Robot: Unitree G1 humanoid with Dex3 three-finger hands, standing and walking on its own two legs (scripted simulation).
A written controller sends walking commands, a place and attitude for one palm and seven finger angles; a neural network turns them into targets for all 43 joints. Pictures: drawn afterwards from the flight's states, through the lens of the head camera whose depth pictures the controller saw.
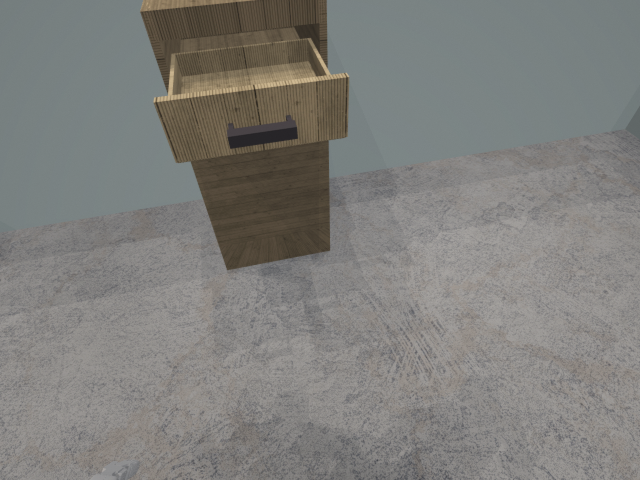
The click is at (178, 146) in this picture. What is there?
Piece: drawer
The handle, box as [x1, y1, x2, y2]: [227, 115, 297, 148]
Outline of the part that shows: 296,125 294,120 291,119 290,115 286,115 286,120 283,122 234,129 232,123 229,123 227,130 230,148 297,138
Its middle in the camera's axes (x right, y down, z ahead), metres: -0.12 -0.22 +0.79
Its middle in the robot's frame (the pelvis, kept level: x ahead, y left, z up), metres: +0.74 +0.16 +0.05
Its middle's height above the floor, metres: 0.82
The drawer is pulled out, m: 0.30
